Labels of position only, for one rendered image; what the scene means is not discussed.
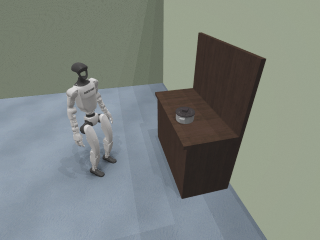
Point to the robot right upper arm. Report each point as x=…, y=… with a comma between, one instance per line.
x=71, y=94

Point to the robot right forearm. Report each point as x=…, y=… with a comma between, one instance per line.
x=73, y=121

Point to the robot left foot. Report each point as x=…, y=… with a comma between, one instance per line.
x=109, y=159

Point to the robot left upper arm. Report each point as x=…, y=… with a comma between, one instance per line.
x=96, y=82

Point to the lid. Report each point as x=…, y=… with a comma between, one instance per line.
x=189, y=113

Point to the table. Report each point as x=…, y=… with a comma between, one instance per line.
x=202, y=154

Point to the robot head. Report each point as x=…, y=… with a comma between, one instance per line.
x=79, y=67

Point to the pot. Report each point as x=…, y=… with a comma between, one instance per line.
x=184, y=120

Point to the robot left forearm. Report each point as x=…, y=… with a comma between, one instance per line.
x=102, y=105

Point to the robot left hand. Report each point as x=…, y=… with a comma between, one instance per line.
x=108, y=114

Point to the robot right hand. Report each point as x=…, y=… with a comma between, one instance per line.
x=78, y=139

